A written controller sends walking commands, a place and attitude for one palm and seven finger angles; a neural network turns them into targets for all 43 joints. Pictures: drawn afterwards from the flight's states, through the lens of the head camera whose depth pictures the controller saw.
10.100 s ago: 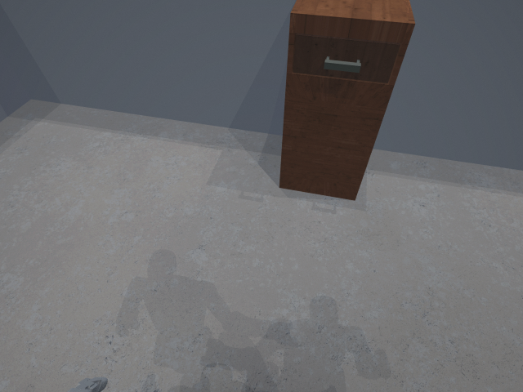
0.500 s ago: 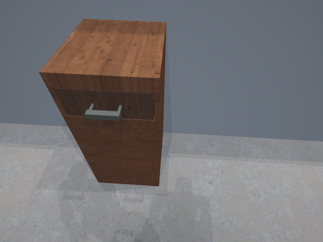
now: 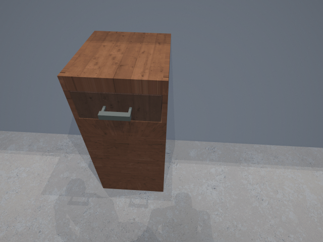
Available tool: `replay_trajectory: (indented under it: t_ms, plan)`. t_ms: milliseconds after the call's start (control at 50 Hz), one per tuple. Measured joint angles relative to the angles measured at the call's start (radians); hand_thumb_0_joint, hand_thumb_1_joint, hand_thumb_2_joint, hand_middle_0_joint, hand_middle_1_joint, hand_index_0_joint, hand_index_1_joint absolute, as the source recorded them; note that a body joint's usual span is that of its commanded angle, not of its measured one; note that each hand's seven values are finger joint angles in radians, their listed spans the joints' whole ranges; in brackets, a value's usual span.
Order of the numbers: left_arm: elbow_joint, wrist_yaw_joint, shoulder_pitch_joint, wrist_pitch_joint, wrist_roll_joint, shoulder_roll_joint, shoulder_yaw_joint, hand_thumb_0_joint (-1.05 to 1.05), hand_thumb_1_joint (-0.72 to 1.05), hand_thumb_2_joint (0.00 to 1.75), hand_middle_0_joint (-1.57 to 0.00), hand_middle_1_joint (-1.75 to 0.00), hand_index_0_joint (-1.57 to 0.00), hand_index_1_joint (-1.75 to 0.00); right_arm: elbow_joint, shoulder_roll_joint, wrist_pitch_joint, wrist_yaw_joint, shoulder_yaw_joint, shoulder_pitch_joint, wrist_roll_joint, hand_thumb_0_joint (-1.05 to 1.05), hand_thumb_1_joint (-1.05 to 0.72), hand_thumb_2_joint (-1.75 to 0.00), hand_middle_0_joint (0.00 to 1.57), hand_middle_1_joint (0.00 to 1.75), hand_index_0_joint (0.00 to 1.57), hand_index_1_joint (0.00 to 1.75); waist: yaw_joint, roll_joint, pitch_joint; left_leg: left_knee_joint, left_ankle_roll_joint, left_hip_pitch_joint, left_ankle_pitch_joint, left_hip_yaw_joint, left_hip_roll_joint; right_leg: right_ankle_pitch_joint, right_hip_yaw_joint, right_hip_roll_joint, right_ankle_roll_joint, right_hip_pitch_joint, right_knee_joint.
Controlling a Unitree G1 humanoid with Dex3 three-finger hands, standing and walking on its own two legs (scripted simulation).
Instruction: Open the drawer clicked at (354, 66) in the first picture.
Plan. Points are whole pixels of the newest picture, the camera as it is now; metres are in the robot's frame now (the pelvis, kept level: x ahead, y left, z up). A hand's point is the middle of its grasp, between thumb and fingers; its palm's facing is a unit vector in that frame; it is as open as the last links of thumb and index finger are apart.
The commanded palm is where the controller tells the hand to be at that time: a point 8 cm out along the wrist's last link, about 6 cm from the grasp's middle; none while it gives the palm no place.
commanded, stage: look again from close up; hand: left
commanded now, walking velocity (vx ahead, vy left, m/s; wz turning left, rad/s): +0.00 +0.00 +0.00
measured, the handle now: (116, 112) +0.59 +0.22 -0.04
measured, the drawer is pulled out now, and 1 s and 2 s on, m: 0.00 0.00 0.00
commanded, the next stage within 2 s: shuffle to correct the standing spot in 0.04 s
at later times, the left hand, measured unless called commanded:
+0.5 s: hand out of the picture -0.03 +0.15 -0.19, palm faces +0.09 -0.99 -0.10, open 7.4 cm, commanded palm none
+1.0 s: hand out of the picture +0.09 +0.18 -0.17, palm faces +0.05 -0.97 -0.23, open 7.3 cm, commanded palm none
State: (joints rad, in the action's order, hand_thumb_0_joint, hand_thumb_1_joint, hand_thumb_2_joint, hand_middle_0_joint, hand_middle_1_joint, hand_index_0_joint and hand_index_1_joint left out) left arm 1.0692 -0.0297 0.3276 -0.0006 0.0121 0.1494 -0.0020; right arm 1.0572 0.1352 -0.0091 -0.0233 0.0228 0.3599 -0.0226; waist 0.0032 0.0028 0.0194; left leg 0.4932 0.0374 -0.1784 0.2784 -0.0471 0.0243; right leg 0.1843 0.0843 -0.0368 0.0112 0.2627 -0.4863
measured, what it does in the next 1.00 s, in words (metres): stands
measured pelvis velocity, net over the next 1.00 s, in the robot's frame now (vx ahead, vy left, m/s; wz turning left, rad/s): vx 0.05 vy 0.00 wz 0.00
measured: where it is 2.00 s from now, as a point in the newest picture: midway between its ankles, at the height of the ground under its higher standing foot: outside the picture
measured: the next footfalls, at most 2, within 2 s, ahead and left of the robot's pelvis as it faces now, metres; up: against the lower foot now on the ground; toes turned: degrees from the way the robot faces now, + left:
none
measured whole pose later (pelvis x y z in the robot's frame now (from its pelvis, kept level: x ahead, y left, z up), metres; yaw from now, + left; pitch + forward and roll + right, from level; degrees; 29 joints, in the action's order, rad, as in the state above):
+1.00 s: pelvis +0.05 +0.00 -0.01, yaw +0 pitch -1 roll +0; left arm 1.01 -0.06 0.24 0.00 0.01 0.15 0.02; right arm 1.07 0.14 0.01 -0.04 -0.01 0.29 -0.01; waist 0.00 0.02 -0.05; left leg 0.54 0.03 -0.15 0.37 -0.05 0.03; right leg 0.22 0.10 -0.02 0.04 0.32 -0.56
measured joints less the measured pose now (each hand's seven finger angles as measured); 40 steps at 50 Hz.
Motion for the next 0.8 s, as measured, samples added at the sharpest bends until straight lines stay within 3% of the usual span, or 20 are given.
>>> replay_trajectory:
  t_ms: [200, 480, 600, 680, 740, 800]
  plan:
    - [0.013, 0.004, 0.044, 0.0, 0.003, -0.029, -0.001, 0.0, 0.91, 0.9, -0.2, -0.3, -0.19, -0.3, 0.023, -0.005, 0.001, 0.001, 0.003, 0.023, 0.001, 0.01, -0.91, -0.89, 0.2, 0.3, 0.2, 0.29, -0.003, 0.0, -0.015, -0.017, 0.006, -0.007, -0.015, -0.005, 0.011, -0.008, -0.006, -0.009, -0.004, 0.014, 0.003]
    - [0.03, 0.016, 0.109, 0.002, 0.007, -0.056, 0.025, 0.01, 0.9, 0.9, -0.2, -0.3, -0.2, -0.3, 0.031, -0.011, -0.012, 0.002, -0.01, 0.055, -0.005, 0.01, -0.91, -0.89, 0.2, 0.3, 0.19, 0.29, -0.015, -0.025, -0.003, 0.086, 0.012, -0.026, 0.087, -0.002, 0.005, 0.102, -0.019, 0.001, 0.012, 0.037, -0.105]
    - [0.03, 0.024, 0.069, 0.01, 0.011, -0.055, 0.025, 0.01, 0.9, 0.9, -0.2, -0.3, -0.2, -0.3, 0.031, -0.026, -0.053, -0.013, -0.007, 0.07, -0.006, 0.01, -0.91, -0.89, 0.2, 0.3, 0.19, 0.29, 0.013, -0.014, -0.017, 0.023, 0.024, 0.044, 0.092, -0.018, 0.01, 0.236, -0.003, 0.005, 0.041, 0.08, -0.247]
    - [0.014, 0.006, 0.014, 0.025, 0.009, -0.031, 0.029, 0.03, 0.93, 0.9, -0.2, -0.3, -0.2, -0.3, 0.048, -0.047, -0.049, -0.024, 0.005, 0.078, 0.008, 0.01, -0.91, -0.89, 0.2, 0.3, 0.2, 0.29, 0.016, -0.007, -0.043, 0.043, 0.005, 0.066, 0.117, -0.013, 0.01, 0.04, 0.004, 0.011, 0.027, 0.033, -0.097]
    - [0.011, -0.003, -0.014, 0.033, -0.006, -0.02, 0.026, 0.04, 0.94, 0.9, -0.2, -0.3, -0.2, -0.3, 0.069, -0.049, -0.024, -0.027, 0.001, 0.056, 0.017, 0.01, -0.91, -0.89, 0.2, 0.3, 0.2, 0.29, 0.021, 0.023, -0.046, 0.051, -0.008, 0.069, 0.117, 0.005, -0.006, 0.09, 0.022, 0.023, 0.026, 0.021, -0.102]
    - [-0.003, -0.015, -0.038, 0.022, -0.011, -0.007, 0.025, 0.03, 0.94, 0.9, -0.2, -0.3, -0.2, -0.3, 0.072, -0.057, -0.006, -0.025, -0.006, 0.02, 0.022, 0.01, -0.91, -0.89, 0.2, 0.3, 0.2, 0.29, 0.019, 0.015, -0.045, 0.019, -0.01, 0.075, 0.116, 0.007, -0.003, 0.089, 0.023, 0.021, 0.028, 0.022, -0.083]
